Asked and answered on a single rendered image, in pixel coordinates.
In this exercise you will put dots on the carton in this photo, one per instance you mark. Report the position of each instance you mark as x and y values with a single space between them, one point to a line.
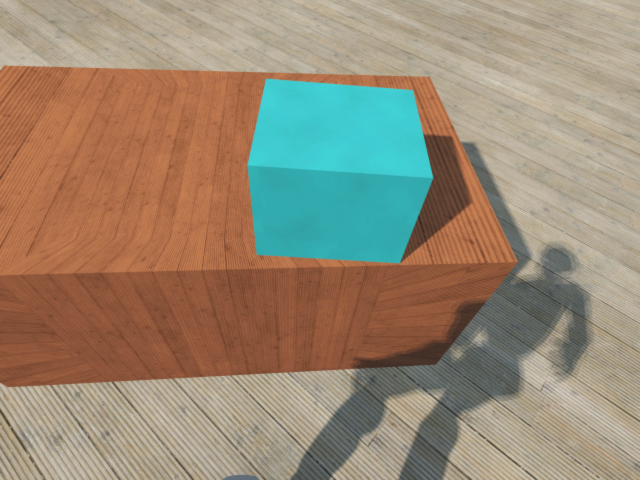
337 171

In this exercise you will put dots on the pedestal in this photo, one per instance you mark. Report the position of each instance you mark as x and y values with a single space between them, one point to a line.
127 245

